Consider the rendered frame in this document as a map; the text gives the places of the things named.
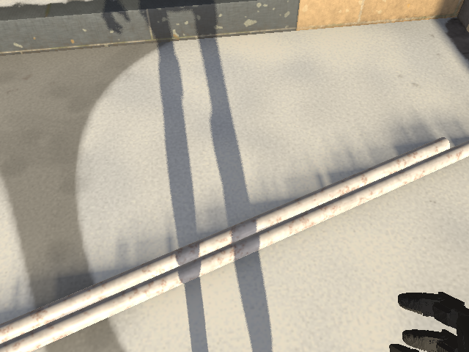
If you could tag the right robot hand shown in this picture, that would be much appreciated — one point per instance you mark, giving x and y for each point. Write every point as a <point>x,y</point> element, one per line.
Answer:
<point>444,308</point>

